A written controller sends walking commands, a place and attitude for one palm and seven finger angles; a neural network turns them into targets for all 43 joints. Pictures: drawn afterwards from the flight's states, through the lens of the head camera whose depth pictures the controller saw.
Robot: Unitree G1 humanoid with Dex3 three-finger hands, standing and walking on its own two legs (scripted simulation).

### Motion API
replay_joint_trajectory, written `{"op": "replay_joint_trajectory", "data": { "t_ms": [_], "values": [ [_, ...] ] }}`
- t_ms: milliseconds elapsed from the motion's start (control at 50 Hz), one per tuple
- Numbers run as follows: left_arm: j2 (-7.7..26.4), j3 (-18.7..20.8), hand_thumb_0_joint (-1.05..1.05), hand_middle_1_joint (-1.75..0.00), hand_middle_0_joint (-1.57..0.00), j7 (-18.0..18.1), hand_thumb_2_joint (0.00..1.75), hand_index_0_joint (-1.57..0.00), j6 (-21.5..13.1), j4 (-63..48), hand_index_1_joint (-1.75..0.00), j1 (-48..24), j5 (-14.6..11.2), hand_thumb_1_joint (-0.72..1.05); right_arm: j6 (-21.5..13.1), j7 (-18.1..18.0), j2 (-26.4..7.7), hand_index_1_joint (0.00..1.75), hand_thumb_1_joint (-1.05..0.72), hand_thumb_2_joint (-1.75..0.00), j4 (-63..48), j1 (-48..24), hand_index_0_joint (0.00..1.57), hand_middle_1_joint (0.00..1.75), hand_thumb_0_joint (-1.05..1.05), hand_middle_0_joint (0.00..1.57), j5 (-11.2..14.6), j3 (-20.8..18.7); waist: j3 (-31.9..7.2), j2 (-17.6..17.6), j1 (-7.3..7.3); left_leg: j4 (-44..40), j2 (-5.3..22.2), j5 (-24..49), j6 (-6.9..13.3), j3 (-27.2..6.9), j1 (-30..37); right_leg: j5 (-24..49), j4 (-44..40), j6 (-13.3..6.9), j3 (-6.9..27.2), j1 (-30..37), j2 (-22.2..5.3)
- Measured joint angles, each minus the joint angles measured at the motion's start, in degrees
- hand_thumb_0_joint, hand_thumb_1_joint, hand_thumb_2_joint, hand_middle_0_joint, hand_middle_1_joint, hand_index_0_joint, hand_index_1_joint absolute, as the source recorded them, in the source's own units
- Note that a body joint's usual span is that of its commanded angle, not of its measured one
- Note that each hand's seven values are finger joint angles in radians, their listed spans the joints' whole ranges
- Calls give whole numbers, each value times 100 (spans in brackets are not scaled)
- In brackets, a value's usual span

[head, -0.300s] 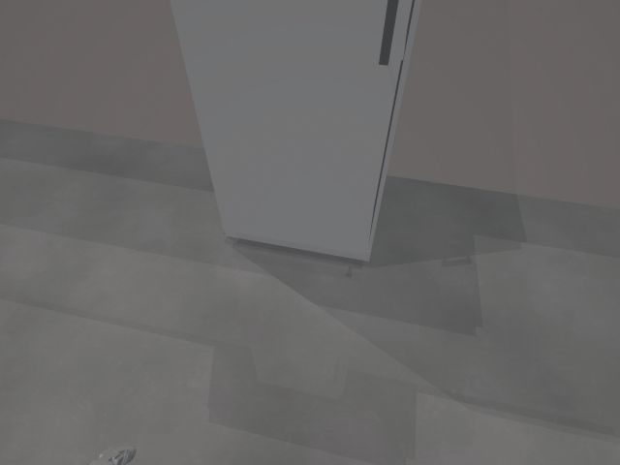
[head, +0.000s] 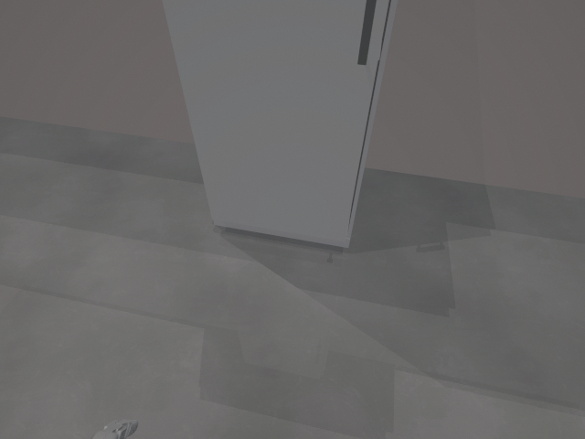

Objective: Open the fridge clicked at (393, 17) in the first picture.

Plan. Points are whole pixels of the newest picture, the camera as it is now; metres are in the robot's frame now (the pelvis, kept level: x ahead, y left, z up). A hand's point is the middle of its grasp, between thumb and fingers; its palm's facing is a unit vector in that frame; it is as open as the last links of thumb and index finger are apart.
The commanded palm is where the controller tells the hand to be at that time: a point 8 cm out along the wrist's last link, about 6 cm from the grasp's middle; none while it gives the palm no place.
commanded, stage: stand and wait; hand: right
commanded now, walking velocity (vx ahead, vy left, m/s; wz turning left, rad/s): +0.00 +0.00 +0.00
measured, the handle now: (370, 5) +0.99 -0.14 +0.22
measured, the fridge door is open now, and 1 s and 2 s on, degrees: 0 0 0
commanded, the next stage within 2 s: look at it before walking up in 0.52 s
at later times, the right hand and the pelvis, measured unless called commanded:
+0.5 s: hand out of the picture +0.07 -0.24 -0.15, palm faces -0.02 +0.94 -0.33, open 7.4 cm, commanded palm none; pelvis -0.01 +0.01 +0.00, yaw +0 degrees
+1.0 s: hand out of the picture +0.06 -0.23 -0.15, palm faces -0.02 +0.95 -0.33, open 7.4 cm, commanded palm none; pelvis +0.00 +0.02 +0.01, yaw +0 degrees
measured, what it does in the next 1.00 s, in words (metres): stands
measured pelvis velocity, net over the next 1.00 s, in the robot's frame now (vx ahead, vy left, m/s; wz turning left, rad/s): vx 0.00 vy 0.02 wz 0.00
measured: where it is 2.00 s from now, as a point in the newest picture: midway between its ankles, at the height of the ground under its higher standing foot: outside the picture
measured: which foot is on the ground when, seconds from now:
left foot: down 0.00-1.00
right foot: down 0.00-1.00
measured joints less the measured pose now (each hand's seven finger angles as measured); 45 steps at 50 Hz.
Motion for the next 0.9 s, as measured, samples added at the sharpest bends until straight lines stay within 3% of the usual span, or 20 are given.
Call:
{"op": "replay_joint_trajectory", "data": {
  "t_ms": [900],
  "values": [
    [102,7,0,-30,-20,14,90,-21,-13,599,-30,106,-32,91,-41,-5,-60,30,-90,-90,449,-85,20,30,0,20,9,-55,80,-44,39,-429,-126,276,120,41,166,294,-472,136,41,190,-131]
  ]
}}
